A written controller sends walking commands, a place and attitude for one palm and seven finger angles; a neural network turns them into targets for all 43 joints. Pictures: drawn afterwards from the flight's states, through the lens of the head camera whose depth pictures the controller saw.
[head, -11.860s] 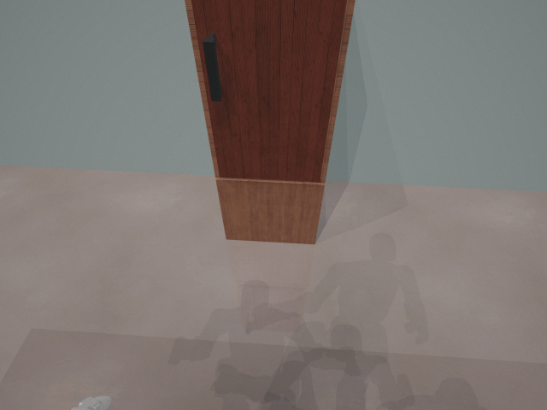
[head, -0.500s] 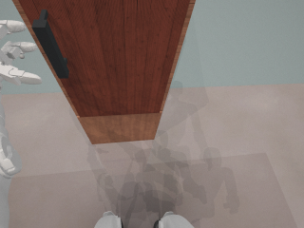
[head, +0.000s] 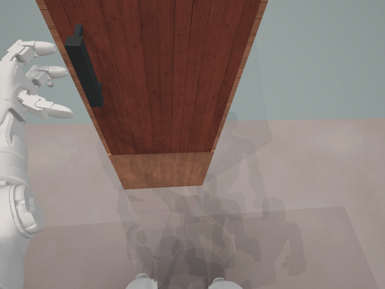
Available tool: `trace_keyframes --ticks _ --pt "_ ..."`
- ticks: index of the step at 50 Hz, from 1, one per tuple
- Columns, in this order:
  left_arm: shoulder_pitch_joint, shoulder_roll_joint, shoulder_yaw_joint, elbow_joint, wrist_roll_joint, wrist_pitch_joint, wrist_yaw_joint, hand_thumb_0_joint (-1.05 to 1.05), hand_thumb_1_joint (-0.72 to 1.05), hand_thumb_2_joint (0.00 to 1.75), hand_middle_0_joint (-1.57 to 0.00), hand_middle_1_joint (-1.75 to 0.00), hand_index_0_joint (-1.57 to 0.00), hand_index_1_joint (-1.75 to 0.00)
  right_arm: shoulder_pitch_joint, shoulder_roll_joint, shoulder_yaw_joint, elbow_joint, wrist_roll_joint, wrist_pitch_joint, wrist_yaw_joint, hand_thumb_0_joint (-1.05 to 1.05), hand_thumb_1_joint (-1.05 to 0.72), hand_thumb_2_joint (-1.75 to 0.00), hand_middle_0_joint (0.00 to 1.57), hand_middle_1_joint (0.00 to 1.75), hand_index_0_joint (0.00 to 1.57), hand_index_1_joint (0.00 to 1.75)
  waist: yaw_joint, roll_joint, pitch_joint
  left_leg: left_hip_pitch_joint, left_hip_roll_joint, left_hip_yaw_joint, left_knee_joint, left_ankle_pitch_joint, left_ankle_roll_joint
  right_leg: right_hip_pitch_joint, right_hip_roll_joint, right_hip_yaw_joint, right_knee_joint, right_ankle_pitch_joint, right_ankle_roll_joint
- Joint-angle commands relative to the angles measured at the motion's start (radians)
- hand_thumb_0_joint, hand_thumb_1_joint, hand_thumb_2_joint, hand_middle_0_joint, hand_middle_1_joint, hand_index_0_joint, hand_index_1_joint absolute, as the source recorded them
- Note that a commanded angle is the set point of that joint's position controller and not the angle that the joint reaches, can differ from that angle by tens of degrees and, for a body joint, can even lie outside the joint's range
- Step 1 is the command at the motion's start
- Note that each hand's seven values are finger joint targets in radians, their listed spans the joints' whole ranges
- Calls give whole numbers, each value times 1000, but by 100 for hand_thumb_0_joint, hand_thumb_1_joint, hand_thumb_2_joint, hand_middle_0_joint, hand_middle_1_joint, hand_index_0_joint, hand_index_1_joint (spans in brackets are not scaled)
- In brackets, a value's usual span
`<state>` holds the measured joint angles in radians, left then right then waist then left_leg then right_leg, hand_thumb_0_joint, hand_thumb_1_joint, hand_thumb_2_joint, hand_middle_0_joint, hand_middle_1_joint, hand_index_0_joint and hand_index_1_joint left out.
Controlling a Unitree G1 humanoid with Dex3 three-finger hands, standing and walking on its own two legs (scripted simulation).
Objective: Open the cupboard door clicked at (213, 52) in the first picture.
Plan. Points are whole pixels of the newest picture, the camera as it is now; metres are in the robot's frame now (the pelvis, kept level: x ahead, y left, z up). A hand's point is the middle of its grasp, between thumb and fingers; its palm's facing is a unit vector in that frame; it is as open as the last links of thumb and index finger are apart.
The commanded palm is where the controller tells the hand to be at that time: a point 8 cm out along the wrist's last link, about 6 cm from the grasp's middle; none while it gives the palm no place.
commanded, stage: move the hooked fingers beside the handle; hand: left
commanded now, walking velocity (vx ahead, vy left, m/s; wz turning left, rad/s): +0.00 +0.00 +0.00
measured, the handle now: (88, 68) +0.54 +0.19 +0.11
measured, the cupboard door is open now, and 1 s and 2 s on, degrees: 0 0 0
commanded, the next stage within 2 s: slide the fingers in behind the handle in 0.28 s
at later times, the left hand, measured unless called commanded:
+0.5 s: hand (53, 85) +0.48 +0.24 +0.12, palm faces +0.02 -1.00 +0.00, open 14.0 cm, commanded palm +0.47 +0.28 +0.11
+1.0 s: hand (76, 84) +0.49 +0.20 +0.11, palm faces +0.00 -1.00 +0.00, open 13.9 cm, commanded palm +0.47 +0.24 +0.11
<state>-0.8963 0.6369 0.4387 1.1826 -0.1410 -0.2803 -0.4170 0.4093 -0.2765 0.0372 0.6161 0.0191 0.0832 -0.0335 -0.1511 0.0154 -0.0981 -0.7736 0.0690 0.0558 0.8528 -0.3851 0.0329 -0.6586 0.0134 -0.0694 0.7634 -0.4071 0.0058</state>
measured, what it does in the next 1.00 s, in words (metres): stands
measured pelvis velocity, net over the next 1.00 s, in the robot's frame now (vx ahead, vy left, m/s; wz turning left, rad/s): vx -0.01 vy -0.01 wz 0.01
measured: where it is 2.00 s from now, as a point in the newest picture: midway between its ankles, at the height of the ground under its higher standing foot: outside the picture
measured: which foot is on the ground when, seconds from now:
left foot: down 0.00-1.00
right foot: down 0.00-1.00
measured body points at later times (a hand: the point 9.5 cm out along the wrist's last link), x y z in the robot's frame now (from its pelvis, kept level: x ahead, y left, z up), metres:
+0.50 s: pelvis -0.01 -0.01 +0.00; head +0.09 +0.02 +0.43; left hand +0.48 +0.29 +0.12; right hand -0.03 -0.29 -0.11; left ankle +0.01 +0.09 -0.70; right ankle -0.03 -0.13 -0.70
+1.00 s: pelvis -0.01 -0.01 +0.00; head +0.09 +0.01 +0.44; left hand +0.48 +0.26 +0.12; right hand -0.01 -0.28 -0.11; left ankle +0.01 +0.09 -0.70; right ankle -0.03 -0.13 -0.70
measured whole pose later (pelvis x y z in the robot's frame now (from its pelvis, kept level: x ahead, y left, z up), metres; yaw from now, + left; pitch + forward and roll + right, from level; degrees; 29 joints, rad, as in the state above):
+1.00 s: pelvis -0.01 -0.01 +0.00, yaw +0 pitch +17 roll -3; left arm -0.93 0.56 0.38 1.18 -0.13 -0.31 -0.31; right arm 0.42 -0.27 0.03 0.64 0.01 0.05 -0.02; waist -0.16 0.03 -0.09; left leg -0.79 0.07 0.04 0.87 -0.38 0.02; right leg -0.68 0.02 -0.08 0.80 -0.41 -0.01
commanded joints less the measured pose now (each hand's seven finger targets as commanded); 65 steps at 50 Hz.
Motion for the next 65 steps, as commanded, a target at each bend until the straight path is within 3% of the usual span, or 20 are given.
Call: trace_keyframes --ticks 1,4,7,8,13,14,18,19,24,31,32,34,37,39,42,44,50,55,57,65 --pt "-454 268 23 -212 -9 -64 29 0 -50 30 -30 -120 -30 -120 151 -199 -73 -45 -2 -17 -20 0 -90 -90 20 30 20 30 -13 144 -395 481 -21 -112 -56 468 -4 -23 49 20 -58 354 -19" --pt "-496 265 15 -187 -2 -77 41 0 -50 30 -30 -120 -30 -120 143 -199 -67 -40 -3 -22 -22 0 -90 -90 20 30 20 30 -27 130 -387 463 -22 -114 -51 434 -2 -33 48 23 -56 338 -17" --pt "-507 286 25 -205 6 -93 47 0 -50 30 -30 -120 -30 -120 140 -199 -64 -45 -5 -27 -23 0 -90 -90 20 30 20 30 -15 171 -422 476 -26 -116 -46 442 -4 -24 46 26 -44 338 -23" --pt "-525 272 11 -206 8 -96 46 0 -50 30 -30 -120 -30 -120 140 -196 -64 -41 -3 -29 -23 0 -90 -90 20 30 20 30 -25 165 -430 489 -22 -119 -43 455 -6 -31 47 26 -45 346 -19" --pt "-466 343 64 -167 6 -87 32 0 -50 30 -30 -120 -30 -120 140 -202 -61 -52 0 -25 -26 0 -90 -90 20 30 20 30 0 140 -436 426 -30 -101 -42 430 0 30 46 34 -43 374 -18" --pt "-468 308 31 -151 5 -79 28 0 -50 30 -30 -120 -30 -120 137 -199 -59 -52 3 -25 -25 0 -90 -90 20 30 20 30 -14 125 -410 407 -32 -97 -45 403 3 25 46 35 -50 363 -14" --pt "-465 347 56 -149 0 -81 17 0 -50 30 -30 -120 -30 -120 144 -206 -61 -57 5 -24 -32 0 -90 -90 20 30 20 30 -16 106 -402 376 -33 -91 -51 354 9 38 47 41 -60 342 -12" --pt "-479 318 24 -137 -1 -78 12 0 -50 30 -30 -120 -30 -120 137 -203 -58 -53 7 -26 -32 0 -90 -90 20 30 20 30 -29 115 -365 360 -34 -87 -51 319 10 16 47 44 -69 315 -11" --pt "-534 277 -6 -156 -10 -85 10 0 -50 30 -30 -120 -30 -120 155 -203 -62 -29 2 -37 -35 0 -90 -90 20 30 20 30 -44 157 -379 402 -30 -103 -51 306 7 -34 48 37 -70 271 -15" --pt "-535 298 11 -134 8 -65 45 0 -50 30 -30 -120 -30 -120 170 -203 -60 -26 -2 -44 -28 0 -90 -90 20 30 20 30 -36 134 -384 356 -33 -101 -48 298 9 -13 46 39 -64 271 -12" --pt "-557 311 26 -168 9 -76 57 0 -50 30 -30 -120 -30 -120 178 -203 -61 -25 -5 -46 -27 0 -90 -90 20 30 20 30 -34 153 -413 384 -32 -104 -43 328 10 -10 47 38 -56 290 -15" --pt "-533 258 -1 -206 16 -88 63 0 -50 30 -30 -120 -30 -120 177 -192 -70 -26 -7 -47 -19 0 -90 -90 20 30 20 30 -26 201 -470 458 -30 -105 -37 389 2 -27 50 32 -52 318 -16" --pt "-517 193 -29 -195 -6 -82 63 0 -50 30 -30 -120 -30 -120 176 -190 -69 -19 -7 -47 -13 0 -90 -90 20 30 20 30 -39 147 -419 443 -29 -105 -37 393 5 -23 55 26 -57 332 -18" --pt "-494 237 3 -179 -7 -74 63 0 -50 30 -30 -120 -30 -120 169 -198 -70 -23 -3 -42 -15 0 -90 -90 20 30 20 30 -24 126 -414 409 -31 -102 -46 360 5 -3 53 31 -61 321 -17" --pt "-532 239 3 -206 2 -81 86 0 -50 30 -30 -120 -30 -120 167 -192 -67 -24 -6 -44 -14 0 -90 -90 20 30 20 30 -24 156 -401 413 -32 -102 -48 368 5 -5 51 29 -53 323 -20" --pt "-495 195 -18 -228 10 -91 98 0 -50 30 -30 -120 -30 -120 162 -184 -72 -29 -7 -47 -7 0 -90 -90 20 30 20 30 -18 162 -440 456 -30 -104 -40 413 1 -14 52 27 -48 347 -19" --pt "-505 105 -61 -225 -3 -89 122 0 -50 30 -30 -120 -30 -120 146 -179 -74 -26 -6 -50 2 0 -90 -90 20 30 20 30 -28 136 -408 459 -30 -104 -47 391 -1 -27 51 23 -52 329 -18" --pt "-497 162 -19 -195 20 -84 161 0 -50 30 -30 -120 -30 -120 139 -176 -67 -38 -8 -50 2 0 -90 -90 20 30 20 30 -16 83 -385 374 -40 -87 -50 354 7 36 45 37 -50 354 -12" --pt "-500 176 -5 -225 24 -103 171 0 -50 30 -30 -120 -30 -120 143 -176 -68 -43 -11 -52 2 0 -90 -90 20 30 20 30 -5 84 -417 382 -43 -88 -48 375 7 63 46 37 -43 375 -15" --pt "-504 103 -57 -216 7 -99 154 0 -50 30 -30 -120 -30 -120 130 -171 -70 -39 -4 -52 3 0 -90 -90 20 30 20 30 -23 92 -392 379 -46 -79 -52 335 8 56 45 44 -58 367 -12"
